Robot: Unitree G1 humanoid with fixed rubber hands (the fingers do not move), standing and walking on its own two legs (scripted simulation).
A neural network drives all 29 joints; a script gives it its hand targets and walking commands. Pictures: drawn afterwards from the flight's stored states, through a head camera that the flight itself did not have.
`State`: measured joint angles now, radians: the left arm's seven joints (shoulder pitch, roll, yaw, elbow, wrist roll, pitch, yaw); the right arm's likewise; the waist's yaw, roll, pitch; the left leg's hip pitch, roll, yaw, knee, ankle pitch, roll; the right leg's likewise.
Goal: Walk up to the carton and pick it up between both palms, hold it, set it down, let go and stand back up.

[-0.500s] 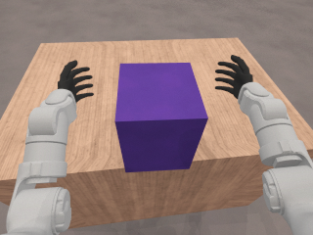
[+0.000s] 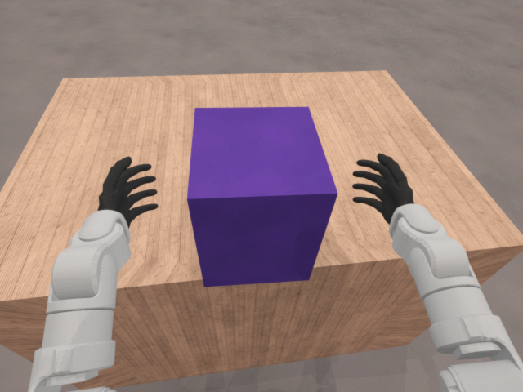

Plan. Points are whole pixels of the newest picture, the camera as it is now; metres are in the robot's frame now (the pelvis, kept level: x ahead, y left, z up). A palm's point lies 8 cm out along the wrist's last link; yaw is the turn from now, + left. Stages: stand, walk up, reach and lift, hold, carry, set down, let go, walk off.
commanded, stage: set down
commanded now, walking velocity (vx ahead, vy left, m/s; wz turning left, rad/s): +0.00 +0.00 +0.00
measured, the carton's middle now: (255, 198) +0.44 +0.04 +0.04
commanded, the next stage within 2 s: let go in 0.86 s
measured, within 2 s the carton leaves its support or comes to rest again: neither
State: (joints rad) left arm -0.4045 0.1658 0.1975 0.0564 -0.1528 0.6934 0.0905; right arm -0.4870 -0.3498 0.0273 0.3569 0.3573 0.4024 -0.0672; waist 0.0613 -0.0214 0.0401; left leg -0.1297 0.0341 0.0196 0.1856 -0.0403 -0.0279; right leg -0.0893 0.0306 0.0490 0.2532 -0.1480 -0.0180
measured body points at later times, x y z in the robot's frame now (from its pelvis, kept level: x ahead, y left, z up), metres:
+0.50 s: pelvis +0.02 +0.01 +0.00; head +0.03 +0.01 +0.45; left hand +0.29 +0.22 +0.05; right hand +0.32 -0.20 +0.05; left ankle +0.04 +0.14 -0.75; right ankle -0.01 -0.11 -0.75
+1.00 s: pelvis +0.02 +0.01 +0.00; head +0.03 +0.01 +0.45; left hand +0.23 +0.21 -0.02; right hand +0.25 -0.19 -0.01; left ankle +0.04 +0.14 -0.75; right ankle -0.01 -0.11 -0.75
